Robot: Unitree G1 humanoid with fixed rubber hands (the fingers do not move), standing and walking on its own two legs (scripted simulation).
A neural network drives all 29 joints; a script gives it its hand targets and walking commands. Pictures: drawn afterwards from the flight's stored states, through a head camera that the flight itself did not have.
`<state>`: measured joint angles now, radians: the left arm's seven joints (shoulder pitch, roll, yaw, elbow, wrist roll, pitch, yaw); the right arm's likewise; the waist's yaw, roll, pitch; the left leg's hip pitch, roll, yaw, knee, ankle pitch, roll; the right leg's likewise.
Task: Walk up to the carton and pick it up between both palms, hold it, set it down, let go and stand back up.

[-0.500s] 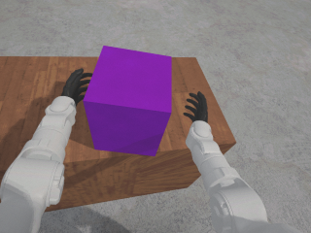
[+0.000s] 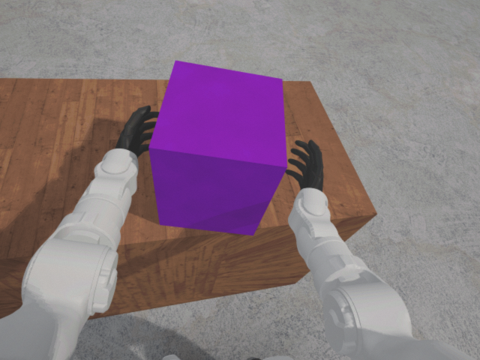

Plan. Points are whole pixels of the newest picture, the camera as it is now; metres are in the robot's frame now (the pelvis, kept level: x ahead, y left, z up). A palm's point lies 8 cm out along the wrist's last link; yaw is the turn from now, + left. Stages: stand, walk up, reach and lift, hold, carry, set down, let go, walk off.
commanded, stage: reach and lift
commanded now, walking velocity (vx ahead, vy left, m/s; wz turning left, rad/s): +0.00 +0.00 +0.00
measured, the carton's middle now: (217, 155) +0.47 -0.04 +0.01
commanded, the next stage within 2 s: none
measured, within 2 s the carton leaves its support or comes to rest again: neither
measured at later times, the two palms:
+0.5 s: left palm (135, 152) +0.46 +0.11 +0.05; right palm (296, 189) +0.37 -0.17 +0.04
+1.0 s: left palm (137, 154) +0.45 +0.11 +0.05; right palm (297, 190) +0.37 -0.17 +0.03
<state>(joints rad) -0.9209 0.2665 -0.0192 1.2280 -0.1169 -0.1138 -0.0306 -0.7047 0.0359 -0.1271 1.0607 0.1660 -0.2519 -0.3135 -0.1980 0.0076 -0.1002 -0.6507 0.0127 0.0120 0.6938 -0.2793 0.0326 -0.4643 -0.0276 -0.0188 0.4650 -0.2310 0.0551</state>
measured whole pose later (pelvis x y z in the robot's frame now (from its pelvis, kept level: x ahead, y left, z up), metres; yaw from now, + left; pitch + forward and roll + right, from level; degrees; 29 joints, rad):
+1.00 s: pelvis +0.00 -0.03 +0.01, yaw +0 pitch +15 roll -3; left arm -0.96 0.17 0.37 1.35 0.29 -0.29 -0.06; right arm -0.70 0.19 -0.54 1.15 -0.31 -0.52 -0.30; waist -0.12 -0.01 -0.10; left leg -0.61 0.01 0.01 0.54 -0.19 0.04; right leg -0.46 -0.03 -0.02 0.39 -0.19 0.06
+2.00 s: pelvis -0.02 -0.04 +0.02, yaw +0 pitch +16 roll -3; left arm -0.95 0.13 0.35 1.36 0.29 -0.37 0.01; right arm -0.66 0.19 -0.55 1.17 -0.31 -0.62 -0.34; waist -0.10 -0.02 -0.11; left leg -0.60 0.01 0.01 0.42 -0.10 0.03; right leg -0.45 -0.02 -0.02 0.27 -0.10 0.06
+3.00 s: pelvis -0.03 -0.06 +0.02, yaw +1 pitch +4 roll -1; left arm -0.94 0.05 0.24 1.01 0.21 0.18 0.09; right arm -0.73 0.11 -0.43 0.90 -0.09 0.06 -0.25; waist -0.06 -0.02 -0.19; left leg -0.33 0.01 0.01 0.32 -0.06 0.01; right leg -0.24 -0.02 -0.02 0.28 -0.12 0.04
